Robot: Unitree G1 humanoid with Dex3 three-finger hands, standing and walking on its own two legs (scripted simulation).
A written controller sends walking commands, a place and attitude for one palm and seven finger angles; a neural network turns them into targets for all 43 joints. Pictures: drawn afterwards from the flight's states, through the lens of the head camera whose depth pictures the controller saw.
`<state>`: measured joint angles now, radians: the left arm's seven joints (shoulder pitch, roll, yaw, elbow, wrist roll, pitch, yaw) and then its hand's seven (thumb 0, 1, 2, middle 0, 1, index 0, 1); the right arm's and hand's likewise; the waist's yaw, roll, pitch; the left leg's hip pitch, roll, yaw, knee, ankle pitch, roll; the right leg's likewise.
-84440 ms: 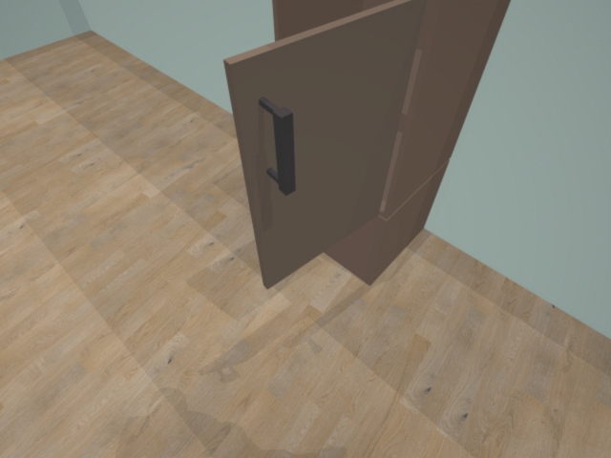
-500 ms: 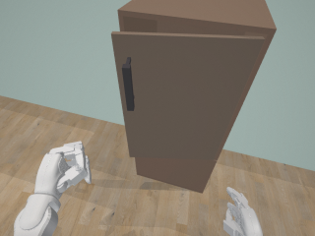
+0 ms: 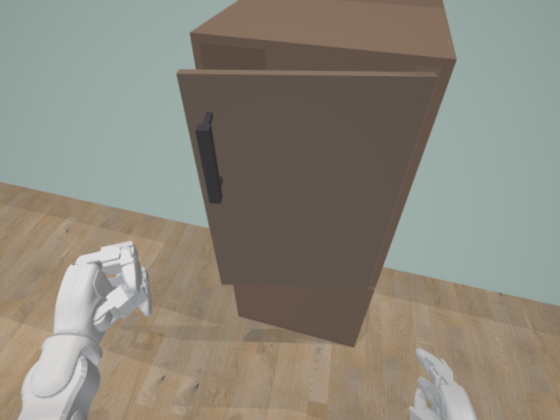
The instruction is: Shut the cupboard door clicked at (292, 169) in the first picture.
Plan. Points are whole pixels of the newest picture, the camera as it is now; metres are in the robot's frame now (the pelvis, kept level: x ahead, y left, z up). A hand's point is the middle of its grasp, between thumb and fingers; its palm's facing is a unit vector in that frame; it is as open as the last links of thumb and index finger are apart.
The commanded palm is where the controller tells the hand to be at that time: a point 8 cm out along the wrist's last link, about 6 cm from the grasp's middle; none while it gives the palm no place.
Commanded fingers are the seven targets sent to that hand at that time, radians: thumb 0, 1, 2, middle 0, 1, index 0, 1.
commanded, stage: raise the hand and make a fist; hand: left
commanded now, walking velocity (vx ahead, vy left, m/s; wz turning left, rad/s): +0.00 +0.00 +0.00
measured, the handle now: (212, 159) +0.51 +0.18 +0.12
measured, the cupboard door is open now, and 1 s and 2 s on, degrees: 15 15 12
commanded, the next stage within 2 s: bring the fist close to the handle in 0.02 s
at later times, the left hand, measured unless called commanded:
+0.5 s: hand (179, 250) +0.30 +0.17 +0.12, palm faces +0.06 -1.00 -0.01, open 3.1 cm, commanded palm +0.27 +0.22 +0.12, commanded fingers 0.00 0.90 0.90 -1.30 -1.50 -1.30 -1.50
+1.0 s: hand (212, 203) +0.39 +0.15 +0.13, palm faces +0.08 -1.00 -0.01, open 3.1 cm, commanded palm +0.36 +0.19 +0.12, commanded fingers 0.00 0.90 0.90 -1.30 -1.50 -1.30 -1.50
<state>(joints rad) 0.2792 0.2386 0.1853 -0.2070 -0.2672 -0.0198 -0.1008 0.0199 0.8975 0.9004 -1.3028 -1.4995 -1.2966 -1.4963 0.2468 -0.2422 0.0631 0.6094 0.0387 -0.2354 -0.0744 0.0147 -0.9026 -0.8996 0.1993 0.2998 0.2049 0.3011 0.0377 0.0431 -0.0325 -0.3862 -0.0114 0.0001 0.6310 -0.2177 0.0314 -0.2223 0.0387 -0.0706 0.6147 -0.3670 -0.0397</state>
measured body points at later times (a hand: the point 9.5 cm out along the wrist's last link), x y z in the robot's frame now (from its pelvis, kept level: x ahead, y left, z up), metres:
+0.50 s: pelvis +0.02 -0.01 +0.00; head +0.01 -0.04 +0.45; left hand +0.29 +0.23 +0.12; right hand +0.20 -0.25 -0.08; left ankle +0.07 +0.10 -0.72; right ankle -0.02 -0.09 -0.72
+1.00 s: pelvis +0.02 +0.00 +0.00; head +0.02 -0.01 +0.45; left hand +0.38 +0.20 +0.13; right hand +0.17 -0.24 -0.10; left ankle +0.07 +0.10 -0.72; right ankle -0.02 -0.09 -0.72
